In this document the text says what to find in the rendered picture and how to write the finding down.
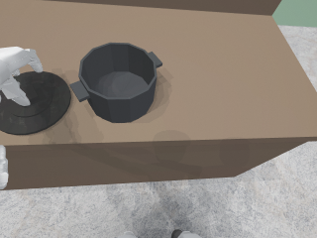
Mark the left robot forearm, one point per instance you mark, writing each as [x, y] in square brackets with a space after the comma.
[4, 74]

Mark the table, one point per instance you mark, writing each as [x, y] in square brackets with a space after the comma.
[230, 94]

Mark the lid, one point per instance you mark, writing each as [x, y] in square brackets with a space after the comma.
[55, 97]

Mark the knob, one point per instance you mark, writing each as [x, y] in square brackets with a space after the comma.
[31, 93]

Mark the robot left hand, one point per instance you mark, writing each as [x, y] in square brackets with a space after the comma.
[15, 58]

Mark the pot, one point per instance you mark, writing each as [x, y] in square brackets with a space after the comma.
[118, 80]

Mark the left robot shin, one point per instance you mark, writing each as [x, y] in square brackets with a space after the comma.
[129, 233]

